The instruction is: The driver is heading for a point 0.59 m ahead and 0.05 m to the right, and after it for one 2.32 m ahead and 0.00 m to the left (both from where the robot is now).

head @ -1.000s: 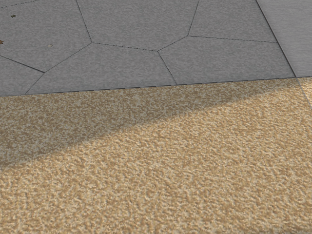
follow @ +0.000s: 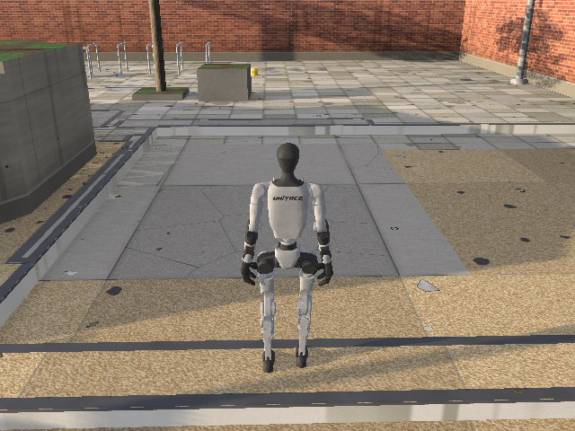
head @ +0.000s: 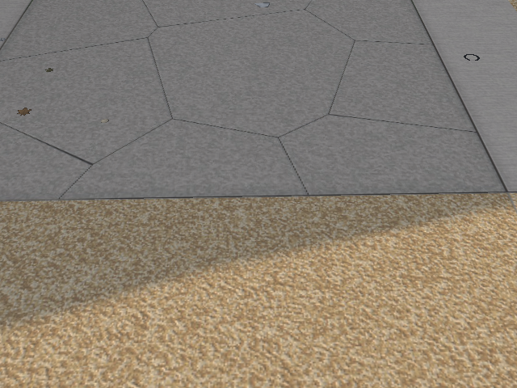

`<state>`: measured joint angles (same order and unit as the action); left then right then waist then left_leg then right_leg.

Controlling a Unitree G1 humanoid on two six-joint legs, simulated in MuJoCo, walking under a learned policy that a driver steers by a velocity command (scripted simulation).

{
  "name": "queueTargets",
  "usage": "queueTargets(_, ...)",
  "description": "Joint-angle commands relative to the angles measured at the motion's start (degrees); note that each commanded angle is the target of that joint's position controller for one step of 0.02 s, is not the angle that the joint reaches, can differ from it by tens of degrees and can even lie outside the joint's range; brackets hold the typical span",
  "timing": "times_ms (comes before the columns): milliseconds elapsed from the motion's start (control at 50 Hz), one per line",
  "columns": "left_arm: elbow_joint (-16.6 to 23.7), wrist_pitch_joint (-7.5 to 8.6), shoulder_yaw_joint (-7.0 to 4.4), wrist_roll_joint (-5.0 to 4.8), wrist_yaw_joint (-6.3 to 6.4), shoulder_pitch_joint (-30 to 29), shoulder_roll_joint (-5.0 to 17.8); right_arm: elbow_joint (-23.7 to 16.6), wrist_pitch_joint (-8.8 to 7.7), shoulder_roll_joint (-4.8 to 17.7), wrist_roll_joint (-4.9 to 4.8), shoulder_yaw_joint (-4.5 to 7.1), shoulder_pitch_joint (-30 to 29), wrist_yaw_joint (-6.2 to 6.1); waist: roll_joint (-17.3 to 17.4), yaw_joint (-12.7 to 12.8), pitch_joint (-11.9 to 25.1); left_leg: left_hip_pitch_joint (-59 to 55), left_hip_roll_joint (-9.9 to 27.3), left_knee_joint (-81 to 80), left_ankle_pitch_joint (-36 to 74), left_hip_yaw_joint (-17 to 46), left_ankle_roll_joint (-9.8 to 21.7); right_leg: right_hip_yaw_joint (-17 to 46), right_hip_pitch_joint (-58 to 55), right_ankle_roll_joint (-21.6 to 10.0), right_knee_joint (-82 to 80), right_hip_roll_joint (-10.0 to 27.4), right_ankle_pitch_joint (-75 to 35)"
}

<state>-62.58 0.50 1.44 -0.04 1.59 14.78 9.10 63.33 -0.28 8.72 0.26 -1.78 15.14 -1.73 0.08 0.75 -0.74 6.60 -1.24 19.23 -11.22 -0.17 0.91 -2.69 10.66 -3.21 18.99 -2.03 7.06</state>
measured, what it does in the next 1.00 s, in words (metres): walks ahead: right foot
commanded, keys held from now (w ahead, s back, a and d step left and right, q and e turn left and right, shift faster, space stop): w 0.82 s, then no key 0.18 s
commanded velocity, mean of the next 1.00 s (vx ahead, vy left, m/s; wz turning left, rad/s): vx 0.36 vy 0.00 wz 0.00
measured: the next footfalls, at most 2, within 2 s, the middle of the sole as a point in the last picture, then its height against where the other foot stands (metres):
right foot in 0.58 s outside the picture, level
left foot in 1.02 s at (262, 379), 0.16 m lower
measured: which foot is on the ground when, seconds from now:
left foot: down 0.00-0.60, up 0.62-1.00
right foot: down 0.00-0.24, up 0.26-0.56, down 0.58-1.00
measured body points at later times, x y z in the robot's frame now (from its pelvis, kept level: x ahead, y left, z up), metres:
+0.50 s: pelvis +0.12 +0.00 -0.01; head +0.12 +0.00 +0.44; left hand +0.26 +0.25 -0.13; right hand +0.01 -0.23 -0.15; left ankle -0.01 +0.11 -0.75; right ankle +0.17 -0.11 -0.71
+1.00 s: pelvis +0.43 -0.03 -0.10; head +0.45 -0.03 +0.35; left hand +0.33 +0.21 -0.24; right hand +0.62 -0.26 -0.21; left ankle +0.57 +0.04 -0.84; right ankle +0.19 -0.11 -0.74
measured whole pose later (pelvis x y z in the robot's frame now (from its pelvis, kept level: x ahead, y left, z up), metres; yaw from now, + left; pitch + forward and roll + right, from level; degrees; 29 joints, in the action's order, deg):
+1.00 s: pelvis +0.43 -0.03 -0.10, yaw -1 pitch -1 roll -4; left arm -61.3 5.0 -1.1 3.0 1.8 27.8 10.6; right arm 51.2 -4.4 13.5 3.1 2.3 1.6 2.6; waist 4.3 5.3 -3.2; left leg 21.0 2.0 17.1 30.1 -3.8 3.5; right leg -5.5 -0.2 -3.5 51.6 -5.1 39.9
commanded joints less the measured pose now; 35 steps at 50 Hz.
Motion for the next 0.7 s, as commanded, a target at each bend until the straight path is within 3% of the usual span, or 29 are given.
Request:
queueTargets(20, 0.48, 0.12, -0.97, 0.0, 0.13, 2.96, 5.4, -0.3, -0.14, 4.21, 0.17, 0.67, 3.86, -0.07, -0.82, -0.11, -0.97, 3.78, 3.8, -3.24, -5.66, 4.38, 1.91, 8.29, -1.25, -0.44, -5.09, 6.08, 11.39)
queueTargets(40, 0.45, -0.2, -1.58, -0.01, 0.12, 3.38, 6.71, -0.46, 0.03, 4.76, 0.31, 0.99, 4.34, 0.0, -1.71, -0.18, -1.29, 4.66, 2.27, -1.15, -11.93, 3.2, 2.52, 8.65, -0.35, -1.41, -4.95, 5.55, 19.42)
queueTargets(80, 0.67, -0.92, -2.49, 0.21, -0.11, 3.98, 7.71, -1.2, 0.26, 4.72, 0.88, 1.27, 4.45, 0.38, -3.03, -0.12, -5.32, 9.36, 0.95, 1.46, -20.0, 2.5, 3.58, 11.49, 2.73, -3.51, -6.42, 6.57, 31.91)
queueTargets(120, 0.87, -1.1, -3.08, 0.27, -0.2, 4.86, 7.43, -2.0, -0.16, 3.49, 1.29, 1.18, 3.99, 0.68, -3.8, 0.32, -7.09, 12.14, 0.39, 4.38, -17.18, 1.6, 3.67, 15.66, 2.24, -5.28, -7.97, 9.3, 33.86)
queueTargets(160, 1.2, -0.95, -3.94, 0.35, -0.27, 5.3, 8.58, -2.59, -0.93, 2.99, 1.52, 1.21, 4.4, 0.93, -4.41, 0.09, -5.13, 11.2, 0.22, 6.59, -12.5, 0.26, 3.74, 19.22, 1.07, -6.82, -9.49, 12.05, 33.69)
queueTargets(200, 2.55, -0.73, -4.53, 0.14, -0.62, 2.47, 9.02, -2.35, -1.59, 3.27, 1.39, 1.44, 6.96, 1.12, -3.33, -1.76, -4.53, 6.18, 0.61, 4.54, -12.62, 0.95, 4.66, 18.1, 4.89, -6.63, -8.54, 11.51, 33.24)
queueTargets(220, 3.83, -0.57, -4.5, -0.05, -0.87, -0.43, 8.29, -1.81, -1.84, 3.67, 1.28, 1.64, 9.28, 1.05, -1.06, -3.24, -5.37, 2.33, 1.73, 0.86, -15.27, 3.95, 5.66, 15.01, 9.29, -5.43, -5.49, 9.13, 31.18)
queueTargets(240, 5.6, -0.21, -4.15, -0.24, -1.12, -4.15, 6.64, -1.04, -2.11, 5.27, 1.0, 2.2, 12.87, 0.75, 3.85, -5.18, -6.45, -2.94, 5.56, -5.18, -21.23, 11.48, 7.47, 9.44, 16.1, -3.41, 1.96, 4.84, 25.9)
queueTargets(260, 7.36, 0.44, -3.56, -0.01, -1.39, -7.51, 4.28, 0.13, -2.23, 8.75, 0.45, 3.49, 17.61, 0.36, 11.51, -7.13, -7.8, -8.98, 12.53, -13.38, -28.28, 22.88, 10.04, 1.23, 24.2, -0.99, 13.81, -0.63, 17.35)
queueTargets(280, 8.75, 1.07, -3.66, 1.21, -1.48, -9.55, 5.91, -0.02, -2.21, 9.89, 0.42, 4.18, 18.19, 0.24, 11.01, -7.68, -11.16, -10.7, 17.79, -16.19, -26.85, 28.87, 11.86, -0.17, 30.78, -0.7, 18.4, 0.26, 15.38)
queueTargets(300, 9.21, 1.75, -4.03, 1.49, -1.79, -9.38, 7.02, -0.36, -2.37, 9.5, 0.71, 4.32, 17.26, 0.08, 8.21, -6.41, -11.54, -10.44, 18.94, -16.2, -21.77, 28.55, 13.05, 1.45, 31.86, -0.6, 21.87, 2.43, 14.17)
queueTargets(340, 9.37, 2.71, -4.55, 1.01, -2.61, -7.98, 7.78, -1.35, -3.15, 8.31, 0.82, 4.34, 14.92, 0.02, 4.55, -3.78, -9.02, -12.89, 17.48, -15.78, -10.61, 23.23, 12.59, 2.47, 31.35, 0.08, 25.04, 4.04, 12.14)
queueTargets(360, 9.67, 2.76, -4.69, 0.91, -3.06, -8.09, 7.56, -1.89, -3.68, 8.38, 0.62, 4.32, 14.05, -0.05, 4.51, -2.89, -7.22, -13.16, 16.39, -15.75, -6.9, 20.63, 12.16, 2.3, 29.58, 0.33, 25.08, 4.35, 11.0)
queueTargets(400, 9.37, 1.69, -4.54, 1.69, -4.51, -5.98, 6.98, -3.0, -4.07, 8.11, 0.4, 4.69, 12.78, 0.6, 4.99, -1.8, -4.95, -7.73, 13.4, -15.73, -3.09, 13.81, 11.67, 0.82, 22.07, 1.34, 25.39, 3.96, 6.43)
queueTargets(420, 10.31, 1.24, -4.36, 1.75, -4.77, -7.73, 6.36, -3.29, -4.22, 8.22, 0.4, 4.76, 12.23, 0.73, 5.58, -1.91, -5.91, -5.06, 12.51, -15.29, -0.91, 11.85, 11.45, -0.15, 20.18, 1.65, 24.45, 3.63, 5.51)
queueTargets(440, 11.39, 0.93, -4.16, 1.74, -4.86, -9.68, 5.89, -3.39, -4.33, 8.16, 0.53, 4.78, 12.55, 0.88, 5.81, -2.34, -6.73, -3.17, 12.17, -14.57, 1.79, 10.55, 11.38, -0.99, 18.72, 1.74, 23.14, 3.35, 5.05)
queueTargets(460, 9.96, 0.68, -4.61, 2.53, -5.19, -7.2, 6.13, -3.21, -4.85, 8.82, 1.82, 5.02, 13.56, 1.16, 5.72, -2.15, -4.95, -1.54, 13.37, -11.61, 7.42, 8.93, 12.15, -1.17, 15.71, 1.24, 30.99, 3.57, -0.89)
queueTargets(520, 10.87, 0.92, -5.25, 3.01, -4.94, -7.38, 7.67, -4.33, -5.16, 9.44, 1.74, 5.09, 12.43, 1.73, 4.23, -1.07, -5.8, -0.13, 13.31, -4.07, 18.65, 6.88, 11.21, -1.72, 14.47, -0.33, 29.66, 3.76, 2.62)
queueTargets(540, 9.91, 1.15, -5.53, 2.93, -4.69, -4.03, 7.9, -5.12, -5.11, 9.95, 1.65, 5.1, 10.09, 1.94, 4.41, 1.07, -4.82, 3.22, 11.91, 1.65, 29.7, 4.3, 10.1, -3.47, 6.96, -1.3, 27.15, 1.8, 4.92)
queueTargets(560, 7.2, 1.46, -6.33, 2.7, -4.41, 3.69, 8.95, -5.26, -5.09, 10.62, 1.45, 5.26, 9.32, 2.15, 4.26, 4.32, -1.57, 6.65, 10.09, 12.35, 40.29, 2.54, 9.34, -5.46, -4.0, -2.15, 25.35, -0.95, 5.66)
queueTargets(580, 3.78, 1.78, -7.48, 2.62, -3.83, 14.77, 10.79, -5.29, -5.4, 12.35, 1.06, 5.71, 7.16, 2.15, 3.54, 10.51, 1.83, 13.18, 7.52, 27.39, 41.13, 1.3, 7.96, -5.65, -16.66, -3.09, 19.6, -1.66, 3.82)
queueTargets(600, 1.07, 2.85, -9.09, 3.53, -3.03, 24.28, 16.94, -7.46, -6.31, 11.49, 0.6, 6.14, 1.91, 1.43, -7.76, 15.68, 4.11, 25.04, 1.26, 53.78, 15.84, -1.4, 4.99, 6.7, -25.4, -6.75, 10.3, 7.73, 4.4)
queueTargets(620, 1.77, 4.03, -8.41, 2.21, -2.99, 22.5, 18.45, -9.45, -7.33, 7.05, 1.11, 5.45, 5.0, 1.0, -15.02, 8.07, 3.66, 36.78, -3.37, 67.26, -18.81, 3.31, 4.77, 27.98, -26.1, -9.08, 4.88, 21.07, -10.74)
queueTargets(640, 2.6, 4.53, -8.4, 0.72, -2.88, 18.18, 18.46, -9.71, -7.16, 8.31, 0.24, 5.43, 6.13, 0.8, -9.72, 5.32, 1.36, 42.39, -1.12, 64.31, -16.71, 5.57, 5.44, 34.43, -22.32, -13.03, -0.38, 24.19, -3.93)
queueTargets(660, 4.13, 5.04, -7.68, 0.51, -2.83, 12.12, 15.1, -9.36, -6.34, 9.89, 0.38, 5.83, 2.84, 1.1, -2.45, 3.19, -4.33, 41.76, 2.8, 60.15, -12.84, 6.08, 4.87, 31.86, -14.62, -13.2, -1.87, 23.48, 1.13)
queueTargets(680, 5.52, 5.38, -6.8, 0.43, -2.81, 6.82, 12.72, -9.1, -5.5, 10.32, 0.67, 6.35, 2.11, 1.55, 0.34, 0.35, -7.92, 38.16, 4.78, 54.24, -10.62, 6.49, 3.96, 27.4, -6.9, -12.4, -2.5, 21.71, -0.77)
queueTargets(700, 5.0, 5.59, -6.68, 0.85, -2.5, 6.26, 12.55, -9.27, -4.13, 9.88, 1.94, 6.5, 1.4, 2.1, -0.09, -1.12, -9.19, 34.95, 6.13, 49.36, -10.25, 5.79, 2.73, 23.82, -2.49, -12.31, -3.06, 20.6, -2.0)
Velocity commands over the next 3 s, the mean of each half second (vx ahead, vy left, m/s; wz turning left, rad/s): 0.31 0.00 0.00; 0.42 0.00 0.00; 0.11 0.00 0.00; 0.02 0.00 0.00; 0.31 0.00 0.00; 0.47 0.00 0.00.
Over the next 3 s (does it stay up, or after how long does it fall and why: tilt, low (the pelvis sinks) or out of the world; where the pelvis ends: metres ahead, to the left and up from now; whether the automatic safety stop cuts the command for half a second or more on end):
stays up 1.08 -0.09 -0.17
